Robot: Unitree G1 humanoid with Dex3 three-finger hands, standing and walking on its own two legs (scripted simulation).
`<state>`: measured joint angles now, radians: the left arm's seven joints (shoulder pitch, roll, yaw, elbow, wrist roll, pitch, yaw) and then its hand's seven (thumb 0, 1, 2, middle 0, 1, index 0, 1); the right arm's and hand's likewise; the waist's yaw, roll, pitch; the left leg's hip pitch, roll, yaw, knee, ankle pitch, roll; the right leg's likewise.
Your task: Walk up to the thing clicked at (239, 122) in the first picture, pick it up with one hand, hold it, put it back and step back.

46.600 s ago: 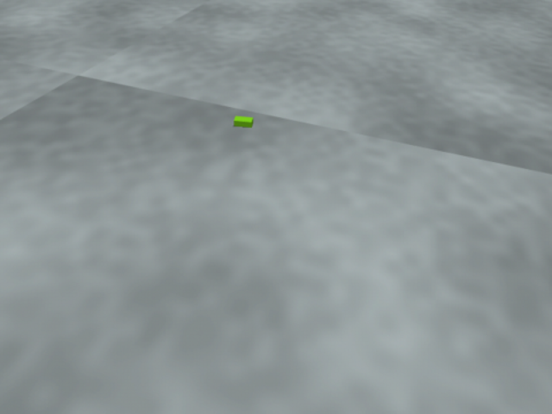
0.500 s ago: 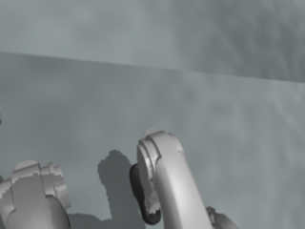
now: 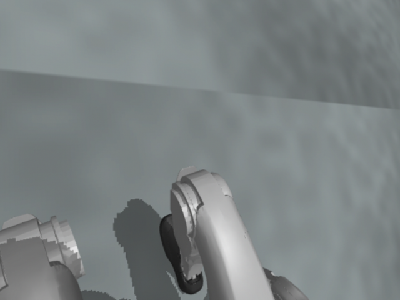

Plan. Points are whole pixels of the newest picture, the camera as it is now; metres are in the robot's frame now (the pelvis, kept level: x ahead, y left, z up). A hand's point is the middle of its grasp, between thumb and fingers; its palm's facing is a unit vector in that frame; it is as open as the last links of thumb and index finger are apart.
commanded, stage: rest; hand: left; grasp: from above
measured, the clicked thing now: out of the picture +0.44 +0.33 -0.26
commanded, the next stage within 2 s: open in 0.46 s
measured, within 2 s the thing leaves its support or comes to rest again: rests again in 0.10 s
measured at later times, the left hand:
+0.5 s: hand out of the picture +0.43 +0.32 -0.24, palm faces -0.44 -0.13 -0.89, open 8.8 cm
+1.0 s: hand out of the picture +0.43 +0.33 -0.24, palm faces -0.45 -0.14 -0.88, open 10.8 cm
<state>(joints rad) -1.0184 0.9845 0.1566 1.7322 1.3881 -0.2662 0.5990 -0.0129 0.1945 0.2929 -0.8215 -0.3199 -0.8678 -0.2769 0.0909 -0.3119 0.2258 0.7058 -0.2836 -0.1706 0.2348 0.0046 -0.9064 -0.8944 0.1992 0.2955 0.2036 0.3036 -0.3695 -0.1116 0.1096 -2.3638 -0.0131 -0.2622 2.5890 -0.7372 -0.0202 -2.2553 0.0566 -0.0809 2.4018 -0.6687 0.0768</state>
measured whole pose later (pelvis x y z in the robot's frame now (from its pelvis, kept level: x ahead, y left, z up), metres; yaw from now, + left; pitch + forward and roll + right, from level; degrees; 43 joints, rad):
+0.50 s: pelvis +0.00 +0.00 +0.00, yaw -1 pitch +26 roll -15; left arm -1.02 1.02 0.14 1.77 1.38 -0.28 0.65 -0.01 0.20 0.29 -0.82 -0.32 -0.87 -0.28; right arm 0.07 -0.33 0.28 0.70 -0.31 -0.22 0.26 0.00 -0.91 -0.90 0.20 0.30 0.20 0.30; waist -0.38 -0.14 0.15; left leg -2.35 -0.01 -0.29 2.61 -0.74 -0.02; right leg -2.24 0.07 -0.10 2.40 -0.66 0.09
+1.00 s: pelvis +0.00 +0.00 +0.00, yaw -1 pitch +26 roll -15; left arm -1.02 1.05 0.12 1.75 1.35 -0.29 0.62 0.00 0.00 0.56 -0.54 -0.53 -0.54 -0.53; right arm 0.06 -0.34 0.30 0.69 -0.30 -0.22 0.26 0.01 -0.90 -0.90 0.20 0.30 0.20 0.30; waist -0.38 -0.14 0.16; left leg -2.34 -0.01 -0.30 2.61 -0.74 -0.03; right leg -2.23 0.06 -0.11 2.40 -0.66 0.09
